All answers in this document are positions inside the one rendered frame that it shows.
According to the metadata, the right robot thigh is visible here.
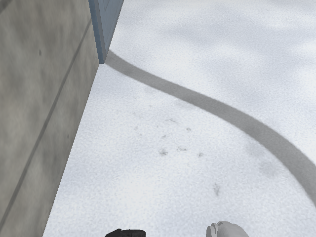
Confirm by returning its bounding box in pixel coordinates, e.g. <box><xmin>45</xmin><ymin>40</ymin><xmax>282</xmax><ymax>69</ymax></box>
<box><xmin>205</xmin><ymin>222</ymin><xmax>249</xmax><ymax>237</ymax></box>

